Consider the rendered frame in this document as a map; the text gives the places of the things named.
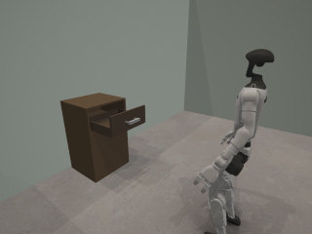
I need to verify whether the left robot forearm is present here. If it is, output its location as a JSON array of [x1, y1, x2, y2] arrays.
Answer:
[[212, 128, 250, 172]]

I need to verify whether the robot right thigh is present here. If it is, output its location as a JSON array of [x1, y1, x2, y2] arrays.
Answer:
[[223, 178, 233, 190]]

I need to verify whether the left robot shin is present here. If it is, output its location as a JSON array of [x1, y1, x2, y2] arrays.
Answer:
[[207, 198, 227, 234]]

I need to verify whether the cabinet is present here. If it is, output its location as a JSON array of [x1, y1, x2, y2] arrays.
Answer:
[[60, 93, 130, 183]]

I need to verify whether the robot left upper arm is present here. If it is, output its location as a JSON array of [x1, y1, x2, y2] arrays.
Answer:
[[236, 89, 259, 140]]

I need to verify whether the robot right hand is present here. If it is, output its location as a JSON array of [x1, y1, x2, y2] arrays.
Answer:
[[220, 131, 235, 146]]

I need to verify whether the drawer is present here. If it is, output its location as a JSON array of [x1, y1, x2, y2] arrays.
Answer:
[[89, 105, 145, 138]]

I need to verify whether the handle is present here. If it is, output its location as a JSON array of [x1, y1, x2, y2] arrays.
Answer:
[[125, 118, 140, 125]]

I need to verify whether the robot left hand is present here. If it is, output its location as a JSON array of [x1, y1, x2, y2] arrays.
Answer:
[[193, 164, 219, 194]]

